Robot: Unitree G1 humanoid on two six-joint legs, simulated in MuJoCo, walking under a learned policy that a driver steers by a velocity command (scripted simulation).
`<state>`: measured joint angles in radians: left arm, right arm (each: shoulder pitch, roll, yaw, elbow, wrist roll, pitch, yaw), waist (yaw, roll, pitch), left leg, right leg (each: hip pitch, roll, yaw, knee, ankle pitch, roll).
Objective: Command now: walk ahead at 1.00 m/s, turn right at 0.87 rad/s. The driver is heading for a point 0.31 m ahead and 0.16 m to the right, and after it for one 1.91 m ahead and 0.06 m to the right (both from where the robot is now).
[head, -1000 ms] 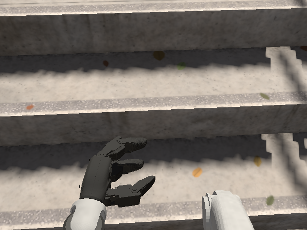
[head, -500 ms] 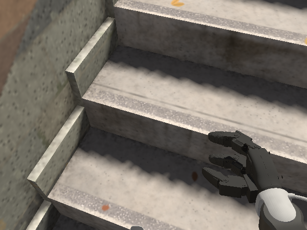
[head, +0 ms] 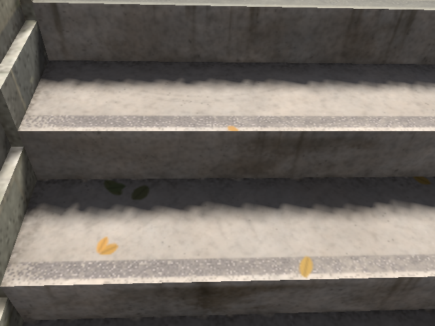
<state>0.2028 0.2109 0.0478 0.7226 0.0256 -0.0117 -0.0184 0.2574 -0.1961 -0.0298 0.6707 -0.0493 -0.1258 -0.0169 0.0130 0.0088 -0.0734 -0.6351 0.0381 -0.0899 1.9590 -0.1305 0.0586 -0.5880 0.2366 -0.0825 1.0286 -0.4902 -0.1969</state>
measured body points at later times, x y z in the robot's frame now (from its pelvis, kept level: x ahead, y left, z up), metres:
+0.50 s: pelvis +0.42 +0.01 +0.23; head +0.43 +0.03 +0.68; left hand +0.78 +0.08 +0.23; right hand +0.26 -0.20 +0.10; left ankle +0.32 +0.16 -0.49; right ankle +0.43 -0.13 -0.18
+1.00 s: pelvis +0.83 -0.11 +0.45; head +0.85 -0.11 +0.90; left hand +0.85 +0.13 +0.30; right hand +1.06 -0.35 +0.44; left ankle +0.96 -0.07 -0.10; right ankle +0.61 -0.17 -0.28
